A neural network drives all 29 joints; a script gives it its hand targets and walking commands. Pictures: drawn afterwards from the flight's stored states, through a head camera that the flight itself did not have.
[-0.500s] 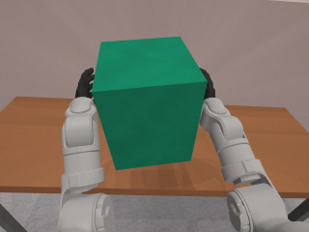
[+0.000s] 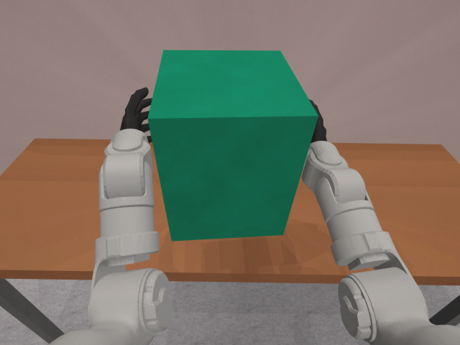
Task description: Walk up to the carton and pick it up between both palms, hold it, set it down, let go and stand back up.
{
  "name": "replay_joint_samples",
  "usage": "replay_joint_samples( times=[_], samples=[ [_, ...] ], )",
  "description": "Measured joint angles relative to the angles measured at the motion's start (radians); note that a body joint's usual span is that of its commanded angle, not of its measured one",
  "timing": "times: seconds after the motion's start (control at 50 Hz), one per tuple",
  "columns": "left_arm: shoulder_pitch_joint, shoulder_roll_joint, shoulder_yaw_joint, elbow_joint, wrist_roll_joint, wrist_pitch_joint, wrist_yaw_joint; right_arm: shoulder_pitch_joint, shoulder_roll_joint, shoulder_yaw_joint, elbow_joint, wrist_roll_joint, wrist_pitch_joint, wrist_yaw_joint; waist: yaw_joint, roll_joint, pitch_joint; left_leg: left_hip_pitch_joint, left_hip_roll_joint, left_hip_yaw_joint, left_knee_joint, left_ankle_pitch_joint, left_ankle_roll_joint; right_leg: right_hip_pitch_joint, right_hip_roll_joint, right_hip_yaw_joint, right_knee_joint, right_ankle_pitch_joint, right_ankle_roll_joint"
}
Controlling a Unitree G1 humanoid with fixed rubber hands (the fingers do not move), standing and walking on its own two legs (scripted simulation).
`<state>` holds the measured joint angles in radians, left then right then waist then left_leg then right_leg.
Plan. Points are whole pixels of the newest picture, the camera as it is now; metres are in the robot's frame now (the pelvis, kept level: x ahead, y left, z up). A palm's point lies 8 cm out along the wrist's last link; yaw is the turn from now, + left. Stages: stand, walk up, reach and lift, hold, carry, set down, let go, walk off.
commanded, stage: hold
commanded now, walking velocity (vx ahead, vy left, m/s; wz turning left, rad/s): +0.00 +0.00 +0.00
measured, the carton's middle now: (225, 146) +0.39 -0.01 +0.19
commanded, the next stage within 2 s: none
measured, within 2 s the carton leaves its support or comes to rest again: neither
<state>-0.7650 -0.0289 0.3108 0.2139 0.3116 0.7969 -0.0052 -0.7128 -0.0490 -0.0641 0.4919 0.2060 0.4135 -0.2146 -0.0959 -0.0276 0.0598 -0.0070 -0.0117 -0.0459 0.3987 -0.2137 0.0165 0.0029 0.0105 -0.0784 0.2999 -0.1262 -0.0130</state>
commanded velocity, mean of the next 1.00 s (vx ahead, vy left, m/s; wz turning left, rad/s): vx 0.00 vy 0.00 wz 0.00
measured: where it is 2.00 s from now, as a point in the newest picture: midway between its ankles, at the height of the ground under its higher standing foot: outside the picture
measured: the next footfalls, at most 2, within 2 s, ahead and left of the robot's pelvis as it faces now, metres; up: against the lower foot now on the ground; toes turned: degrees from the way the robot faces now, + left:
none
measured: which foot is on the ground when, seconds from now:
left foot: down 0.00-1.00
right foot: down 0.00-1.00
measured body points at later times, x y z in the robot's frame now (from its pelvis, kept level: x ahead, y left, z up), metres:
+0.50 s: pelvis +0.01 +0.00 +0.00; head -0.06 +0.03 +0.44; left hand +0.38 +0.15 +0.22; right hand +0.37 -0.14 +0.21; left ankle +0.02 +0.11 -0.75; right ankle +0.04 -0.11 -0.75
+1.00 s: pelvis +0.00 +0.00 +0.00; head -0.06 +0.03 +0.44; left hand +0.38 +0.15 +0.21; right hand +0.37 -0.15 +0.20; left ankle +0.02 +0.11 -0.75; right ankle +0.04 -0.11 -0.75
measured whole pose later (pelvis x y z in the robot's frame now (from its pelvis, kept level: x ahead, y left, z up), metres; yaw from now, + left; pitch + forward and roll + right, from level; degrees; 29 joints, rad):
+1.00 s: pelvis +0.00 +0.00 +0.00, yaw +0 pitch -12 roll -2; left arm -0.69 -0.03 0.30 0.14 0.32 0.82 -0.01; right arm -0.69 -0.04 -0.03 0.48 0.23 0.42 -0.22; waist -0.10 -0.06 0.06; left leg 0.02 -0.01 -0.05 0.42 -0.23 0.01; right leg 0.03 0.02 -0.08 0.30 -0.14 -0.02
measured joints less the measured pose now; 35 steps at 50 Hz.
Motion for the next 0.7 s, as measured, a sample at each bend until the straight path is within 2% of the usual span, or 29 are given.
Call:
replay_joint_samples(
  times=[0.1, 0.28, 0.4, 0.7],
  samples=[
    [0.05, 0.004, -0.012, -0.075, -0.021, 0.009, -0.004, 0.028, -0.002, 0.031, -0.061, 0.041, 0.009, -0.03, -0.011, -0.025, 0.012, 0.011, 0.008, -0.003, 0.01, -0.012, -0.006, 0.014, 0.008, -0.002, 0.003, -0.008, -0.005],
    [0.125, -0.009, -0.022, -0.152, -0.012, 0.025, -0.004, 0.049, -0.005, 0.059, -0.082, 0.069, 0.021, -0.031, -0.01, -0.047, -0.008, 0.02, 0.014, -0.006, 0.026, -0.029, -0.011, 0.027, 0.015, -0.004, 0.01, -0.021, -0.009],
    [0.097, -0.003, -0.011, -0.113, -0.002, 0.038, -0.005, 0.034, 0.016, 0.03, -0.035, 0.041, 0.016, -0.013, -0.007, -0.042, -0.017, 0.025, 0.006, -0.015, 0.024, -0.026, -0.009, 0.033, 0.007, -0.013, 0.017, -0.027, -0.007],
    [0.025, 0.002, 0.005, -0.052, 0.012, 0.031, -0.016, -0.004, -0.002, 0.027, -0.024, 0.019, 0.032, -0.015, 0.002, -0.008, 0.006, 0.027, -0.001, -0.002, 0.007, -0.01, 0.003, 0.032, 0.0, 0.0, -0.001, -0.007, 0.003]
  ],
)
